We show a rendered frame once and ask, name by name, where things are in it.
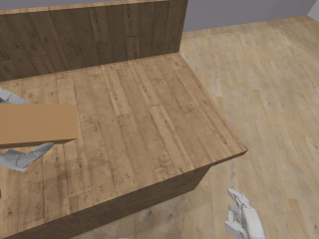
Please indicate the robot right hand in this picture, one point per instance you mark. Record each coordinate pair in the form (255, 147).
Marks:
(248, 224)

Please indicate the sponge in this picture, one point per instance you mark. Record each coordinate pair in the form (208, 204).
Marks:
(25, 125)

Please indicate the table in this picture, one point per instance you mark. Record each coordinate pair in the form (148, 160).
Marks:
(148, 130)

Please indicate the robot left hand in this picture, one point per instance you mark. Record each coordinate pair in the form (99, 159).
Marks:
(15, 159)

